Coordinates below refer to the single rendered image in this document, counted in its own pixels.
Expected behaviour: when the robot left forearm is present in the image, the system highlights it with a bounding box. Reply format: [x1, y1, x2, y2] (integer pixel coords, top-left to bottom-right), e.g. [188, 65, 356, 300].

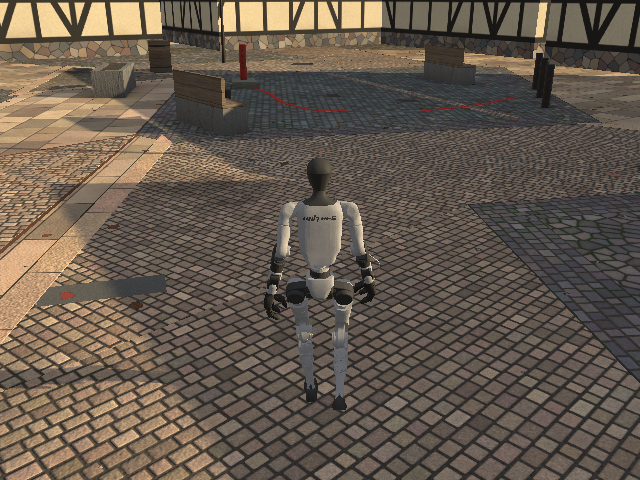
[265, 243, 285, 295]

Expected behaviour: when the robot left hand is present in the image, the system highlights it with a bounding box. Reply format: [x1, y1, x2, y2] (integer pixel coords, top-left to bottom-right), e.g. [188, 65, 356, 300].
[264, 292, 287, 320]

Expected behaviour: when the robot right hand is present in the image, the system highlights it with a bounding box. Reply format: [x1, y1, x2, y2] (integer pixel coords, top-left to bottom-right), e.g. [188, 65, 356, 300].
[354, 280, 376, 304]

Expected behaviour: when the robot right shin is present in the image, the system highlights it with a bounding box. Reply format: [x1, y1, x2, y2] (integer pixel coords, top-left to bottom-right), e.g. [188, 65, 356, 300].
[333, 332, 348, 399]

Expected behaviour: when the right robot upper arm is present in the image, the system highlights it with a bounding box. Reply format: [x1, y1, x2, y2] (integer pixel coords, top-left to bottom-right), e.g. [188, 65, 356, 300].
[340, 201, 366, 256]

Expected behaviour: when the robot right forearm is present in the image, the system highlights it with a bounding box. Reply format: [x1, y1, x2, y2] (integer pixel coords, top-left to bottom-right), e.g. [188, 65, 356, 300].
[356, 241, 375, 284]

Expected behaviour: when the robot torso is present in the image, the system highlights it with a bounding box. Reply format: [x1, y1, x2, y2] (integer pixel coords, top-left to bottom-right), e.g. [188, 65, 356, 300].
[296, 196, 343, 300]

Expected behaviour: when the left robot upper arm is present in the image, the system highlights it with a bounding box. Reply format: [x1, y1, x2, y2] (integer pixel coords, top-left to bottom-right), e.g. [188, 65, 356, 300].
[275, 201, 299, 259]

